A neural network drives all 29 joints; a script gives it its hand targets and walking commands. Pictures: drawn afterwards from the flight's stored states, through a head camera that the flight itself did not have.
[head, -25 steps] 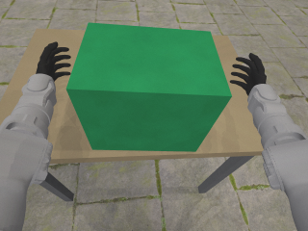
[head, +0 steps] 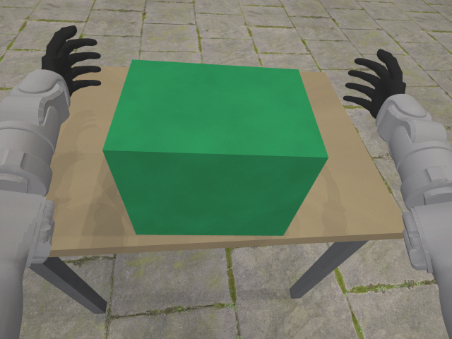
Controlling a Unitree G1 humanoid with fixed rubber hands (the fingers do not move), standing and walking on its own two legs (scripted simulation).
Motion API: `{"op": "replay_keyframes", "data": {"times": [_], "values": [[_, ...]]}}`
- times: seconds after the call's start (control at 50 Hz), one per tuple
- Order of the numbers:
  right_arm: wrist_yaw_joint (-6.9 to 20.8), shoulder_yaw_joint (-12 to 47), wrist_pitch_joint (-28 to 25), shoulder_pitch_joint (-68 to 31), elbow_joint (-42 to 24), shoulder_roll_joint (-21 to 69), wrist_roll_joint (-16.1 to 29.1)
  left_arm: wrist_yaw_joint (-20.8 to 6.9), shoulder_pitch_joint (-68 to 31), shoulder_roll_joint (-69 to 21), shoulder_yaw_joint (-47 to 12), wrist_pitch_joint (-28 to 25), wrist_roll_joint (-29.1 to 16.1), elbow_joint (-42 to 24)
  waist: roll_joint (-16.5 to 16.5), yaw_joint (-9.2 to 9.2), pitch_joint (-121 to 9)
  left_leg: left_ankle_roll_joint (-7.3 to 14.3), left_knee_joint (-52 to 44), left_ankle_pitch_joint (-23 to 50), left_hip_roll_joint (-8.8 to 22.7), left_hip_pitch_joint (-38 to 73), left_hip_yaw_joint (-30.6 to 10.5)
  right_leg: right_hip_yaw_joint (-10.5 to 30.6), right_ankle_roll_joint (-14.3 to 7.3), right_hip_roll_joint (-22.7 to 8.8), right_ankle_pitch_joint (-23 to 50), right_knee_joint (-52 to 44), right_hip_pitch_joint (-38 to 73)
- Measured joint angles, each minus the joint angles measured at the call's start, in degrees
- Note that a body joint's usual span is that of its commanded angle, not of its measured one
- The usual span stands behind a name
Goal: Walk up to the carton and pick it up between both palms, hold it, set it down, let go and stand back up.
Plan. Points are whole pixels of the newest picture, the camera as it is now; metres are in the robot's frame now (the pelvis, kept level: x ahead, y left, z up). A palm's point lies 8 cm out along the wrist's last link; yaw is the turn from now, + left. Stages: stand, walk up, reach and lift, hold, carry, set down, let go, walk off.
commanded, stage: set down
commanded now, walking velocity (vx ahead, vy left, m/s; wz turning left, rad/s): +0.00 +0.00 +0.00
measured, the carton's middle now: (214, 155) +0.44 +0.00 +0.06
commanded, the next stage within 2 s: none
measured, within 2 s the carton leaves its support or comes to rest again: neither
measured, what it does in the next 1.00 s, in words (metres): stands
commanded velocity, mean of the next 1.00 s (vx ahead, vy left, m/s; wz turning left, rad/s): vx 0.00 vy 0.00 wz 0.00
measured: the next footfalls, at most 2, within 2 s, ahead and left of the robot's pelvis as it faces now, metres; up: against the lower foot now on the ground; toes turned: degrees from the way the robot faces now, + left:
none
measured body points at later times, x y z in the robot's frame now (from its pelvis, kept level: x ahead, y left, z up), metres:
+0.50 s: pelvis +0.01 +0.00 +0.01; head +0.03 +0.02 +0.46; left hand +0.48 +0.24 +0.25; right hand +0.43 -0.29 +0.24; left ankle +0.03 +0.12 -0.74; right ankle +0.00 -0.11 -0.74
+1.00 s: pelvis +0.00 +0.01 +0.01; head +0.00 +0.03 +0.46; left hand +0.41 +0.26 +0.18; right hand +0.37 -0.28 +0.17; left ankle +0.03 +0.12 -0.74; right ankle +0.00 -0.11 -0.74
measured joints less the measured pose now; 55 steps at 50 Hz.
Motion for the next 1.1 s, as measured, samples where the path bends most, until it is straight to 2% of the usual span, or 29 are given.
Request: {"op": "replay_keyframes", "data": {"times": [0.24, 0.38, 0.48, 0.6, 0.7, 0.8, 0.96, 1.1], "values": [[0.4, -2.9, 7.3, -0.5, -5.5, -0.9, -0.7, 0.3, 0.5, 2.0, 4.1, 11.5, 1.6, -11.2, -0.1, -0.6, 2.1, 0.1, -2.1, 0.2, -0.2, 4.6, 0.0, -0.1, 0.1, -0.1, 0.8, -3.3, 5.2], [0.7, -2.4, 10.6, -2.2, -6.7, -2.6, 0.0, 0.2, -0.7, 3.0, 6.3, 15.8, 2.6, -13.4, -0.2, -0.98, 2.9, 0.3, -3.3, 0.6, -0.3, 6.7, 0.4, 0.4, 0.2, -0.2, 1.2, -4.1, 6.9], [0.7, -1.4, 11.2, 0.0, -8.2, -2.8, 0.9, -0.8, 2.2, 2.9, 8.0, 16.4, 4.3, -15.0, -0.4, -1.09, 4.1, 0.4, -4.3, 0.7, -0.5, 9.7, 0.7, 0.6, 0.3, -0.3, 1.3, -4.9, 9.8], [0.6, -3.3, 9.9, 9.6, -14.3, -0.6, -0.1, -1.5, 12.2, 1.0, 10.8, 15.6, 6.5, -21.5, -0.8, -0.8, 5.6, 0.4, -4.4, 0.2, -0.6, 13.3, 0.7, 0.7, 0.4, -0.5, 0.8, -5.2, 13.4], [0.5, -7.8, 8.8, 18.5, -21.3, 2.4, -2.7, -0.4, 20.7, -0.5, 12.4, 15.9, 6.1, -29.5, -0.9, -0.34, 6.4, 0.4, -3.4, -0.3, -0.7, 13.6, 0.6, 0.5, 0.5, -0.6, 0.1, -3.9, 13.7], [0.5, -10.7, 9.1, 22.6, -26.3, 3.7, -4.7, 0.7, 24.9, -0.9, 13.8, 17.2, 5.5, -35.5, -0.9, -0.14, 6.5, 0.4, -2.9, -0.3, -0.7, 12.8, 0.6, 0.6, 0.5, -0.6, 0.0, -3.1, 12.8], [0.6, -11.1, 10.2, 26.4, -29.9, 3.3, -4.9, 0.3, 28.7, -1.8, 15.7, 18.1, 6.8, -38.9, -1.4, -0.37, 6.1, 0.5, -3.7, 0.0, -0.9, 14.4, 0.8, 0.8, 0.5, -0.7, 0.0, -3.2, 14.0], [0.6, -11.8, 9.6, 33.5, -34.9, 4.7, -5.4, -0.1, 35.3, -3.7, 16.9, 16.9, 8.2, -42.6, -1.7, -0.01, 6.4, 0.4, -4.2, -0.3, -1.0, 16.8, 1.1, 1.1, 0.5, -0.8, -0.5, -3.3, 16.1]]}}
